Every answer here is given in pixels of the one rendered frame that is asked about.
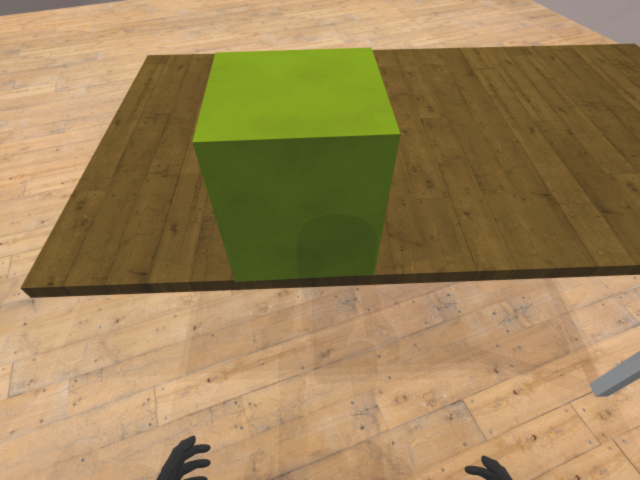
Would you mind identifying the table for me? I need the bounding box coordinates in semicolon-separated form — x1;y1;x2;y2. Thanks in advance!
21;44;640;397

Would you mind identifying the left robot hand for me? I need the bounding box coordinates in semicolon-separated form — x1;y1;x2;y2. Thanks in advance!
156;436;211;480

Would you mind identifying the right robot hand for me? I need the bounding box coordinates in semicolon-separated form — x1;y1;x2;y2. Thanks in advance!
465;455;513;480

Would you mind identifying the carton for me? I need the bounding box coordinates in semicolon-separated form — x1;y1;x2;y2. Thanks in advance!
192;48;401;282

